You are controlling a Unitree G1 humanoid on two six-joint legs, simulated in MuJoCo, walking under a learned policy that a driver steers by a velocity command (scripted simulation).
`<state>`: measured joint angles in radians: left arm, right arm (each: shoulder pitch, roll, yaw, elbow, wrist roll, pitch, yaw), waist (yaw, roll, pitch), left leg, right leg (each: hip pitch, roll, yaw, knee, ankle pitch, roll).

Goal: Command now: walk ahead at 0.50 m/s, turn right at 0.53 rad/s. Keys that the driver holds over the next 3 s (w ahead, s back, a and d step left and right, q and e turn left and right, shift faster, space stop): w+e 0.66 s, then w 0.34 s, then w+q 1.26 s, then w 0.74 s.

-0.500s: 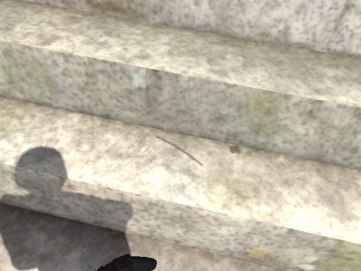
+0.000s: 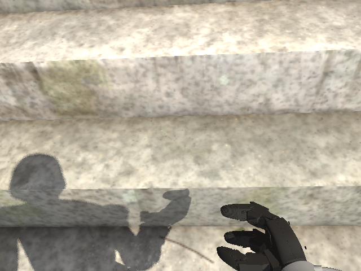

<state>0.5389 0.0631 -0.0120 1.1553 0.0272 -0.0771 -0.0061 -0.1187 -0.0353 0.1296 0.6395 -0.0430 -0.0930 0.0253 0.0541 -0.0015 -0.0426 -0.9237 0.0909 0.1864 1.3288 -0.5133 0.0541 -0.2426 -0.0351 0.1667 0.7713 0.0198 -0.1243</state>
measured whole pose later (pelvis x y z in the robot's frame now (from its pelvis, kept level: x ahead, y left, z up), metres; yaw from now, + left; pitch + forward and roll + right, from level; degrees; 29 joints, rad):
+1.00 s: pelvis +0.45 -0.16 +0.37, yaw -25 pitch +7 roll +7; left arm 0.46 0.05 -0.07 1.14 0.02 0.01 0.03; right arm -0.08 0.03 0.18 0.70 0.00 -0.11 0.03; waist 0.04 0.00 -0.12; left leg -1.35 -0.01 0.22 1.89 -0.11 0.11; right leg -0.09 -0.02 0.05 0.22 -0.20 -0.09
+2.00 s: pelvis +0.73 -0.31 +0.65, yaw +2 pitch +3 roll +0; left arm 0.42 0.15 -0.02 0.98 0.01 -0.06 -0.02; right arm 0.00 -0.18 0.06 0.69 -0.04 0.02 0.03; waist 0.07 0.05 -0.12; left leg -0.76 -0.05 0.09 1.25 -0.56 0.12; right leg -0.44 -0.11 -0.03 1.23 0.02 -0.11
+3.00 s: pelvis +1.18 -0.22 +1.00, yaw +19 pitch +6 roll +4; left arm 0.58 0.05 -0.02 1.16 0.00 -0.07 0.02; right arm -0.15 -0.05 0.14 0.57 -0.01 -0.07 0.05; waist 0.08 0.00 -0.04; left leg -1.06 0.07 0.21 1.40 -0.50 0.12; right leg 0.02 -0.17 -0.05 0.28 -0.02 -0.01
